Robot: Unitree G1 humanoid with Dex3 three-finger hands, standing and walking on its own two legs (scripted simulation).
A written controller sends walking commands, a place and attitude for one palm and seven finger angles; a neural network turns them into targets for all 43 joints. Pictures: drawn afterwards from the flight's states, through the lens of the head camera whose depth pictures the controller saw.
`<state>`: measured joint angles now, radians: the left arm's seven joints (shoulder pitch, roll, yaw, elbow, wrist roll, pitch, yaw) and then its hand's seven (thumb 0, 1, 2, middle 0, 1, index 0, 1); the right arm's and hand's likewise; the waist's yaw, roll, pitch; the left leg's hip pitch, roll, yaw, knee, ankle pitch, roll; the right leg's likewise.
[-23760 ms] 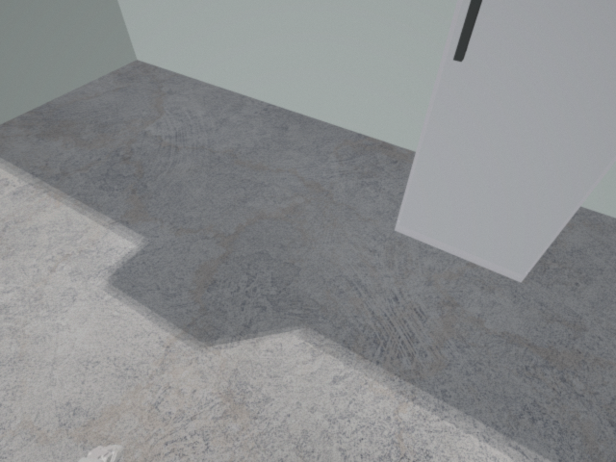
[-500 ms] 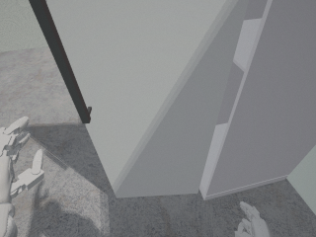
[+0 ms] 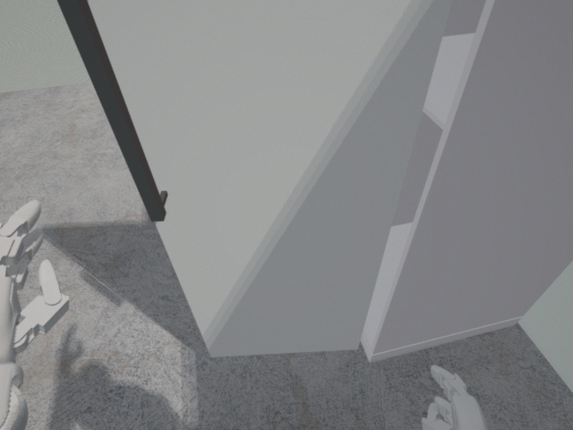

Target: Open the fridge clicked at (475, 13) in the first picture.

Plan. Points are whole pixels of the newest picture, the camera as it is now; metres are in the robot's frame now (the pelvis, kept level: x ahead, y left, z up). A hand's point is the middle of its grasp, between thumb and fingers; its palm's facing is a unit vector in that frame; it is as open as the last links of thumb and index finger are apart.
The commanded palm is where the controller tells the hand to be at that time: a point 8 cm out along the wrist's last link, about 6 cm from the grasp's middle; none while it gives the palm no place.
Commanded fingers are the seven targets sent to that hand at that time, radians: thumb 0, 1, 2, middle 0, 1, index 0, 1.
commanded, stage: step back with the hand held close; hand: left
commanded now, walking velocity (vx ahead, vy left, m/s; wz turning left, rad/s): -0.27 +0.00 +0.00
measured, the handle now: (127, 118) +0.46 +0.30 +0.23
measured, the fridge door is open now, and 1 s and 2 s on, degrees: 79 79 79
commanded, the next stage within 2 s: stop stepping back and stand still in 1.24 s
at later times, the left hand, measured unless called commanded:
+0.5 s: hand out of the picture +0.12 +0.31 +0.15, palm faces +0.44 -0.77 -0.47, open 7.4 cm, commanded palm +0.06 +0.34 +0.17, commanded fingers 0.00 0.90 0.90 -0.20 -0.30 -0.20 -0.30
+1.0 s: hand out of the picture +0.03 +0.31 +0.17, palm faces +0.47 -0.73 -0.51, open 7.4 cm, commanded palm -0.04 +0.34 +0.17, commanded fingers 0.00 0.90 0.90 -0.20 -0.30 -0.20 -0.30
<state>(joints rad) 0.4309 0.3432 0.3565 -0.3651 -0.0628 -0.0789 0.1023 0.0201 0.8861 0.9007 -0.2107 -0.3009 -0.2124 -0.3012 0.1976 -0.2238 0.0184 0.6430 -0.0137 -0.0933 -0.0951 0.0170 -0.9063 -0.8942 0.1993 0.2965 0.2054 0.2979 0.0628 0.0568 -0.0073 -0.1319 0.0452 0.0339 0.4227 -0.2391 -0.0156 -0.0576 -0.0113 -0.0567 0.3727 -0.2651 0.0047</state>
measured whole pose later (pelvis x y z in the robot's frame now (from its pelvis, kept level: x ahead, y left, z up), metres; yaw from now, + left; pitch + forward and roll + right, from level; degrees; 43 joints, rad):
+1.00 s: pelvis -0.16 +0.03 -0.02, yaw +5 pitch +0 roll -4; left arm 0.51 0.49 0.49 -0.50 -0.01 -0.30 0.12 0.02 0.88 0.90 -0.21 -0.30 -0.21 -0.30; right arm 0.25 -0.20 -0.01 0.59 -0.01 -0.15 -0.08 0.02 -0.90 -0.89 0.20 0.30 0.21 0.30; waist -0.04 0.01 0.00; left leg -0.54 0.04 -0.01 0.59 -0.12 0.05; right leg -0.28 0.09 0.04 0.60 -0.32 0.01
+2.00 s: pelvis -0.37 +0.11 +0.00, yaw -7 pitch -1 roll -1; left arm 0.48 0.41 0.45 -0.41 -0.02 -0.21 0.16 0.01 0.88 0.90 -0.21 -0.30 -0.22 -0.30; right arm 0.31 -0.22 -0.01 0.72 -0.02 -0.08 -0.08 0.02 -0.91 -0.89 0.20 0.30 0.21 0.30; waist 0.01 -0.04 -0.09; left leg -0.56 0.07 0.05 1.04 -0.37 0.00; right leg -0.23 0.00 -0.09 0.48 -0.29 -0.07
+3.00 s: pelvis -0.32 +0.14 -0.01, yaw -4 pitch +1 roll -1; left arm 0.54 0.39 0.39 -0.43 -0.03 -0.18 0.15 0.02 0.88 0.90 -0.21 -0.30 -0.21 -0.30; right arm 0.21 -0.21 0.00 0.64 0.00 -0.09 -0.08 0.02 -0.91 -0.89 0.20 0.30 0.20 0.30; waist 0.00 0.01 -0.02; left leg -0.28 0.06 0.08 0.52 -0.26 -0.01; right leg -0.18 0.02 -0.05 0.47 -0.31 -0.02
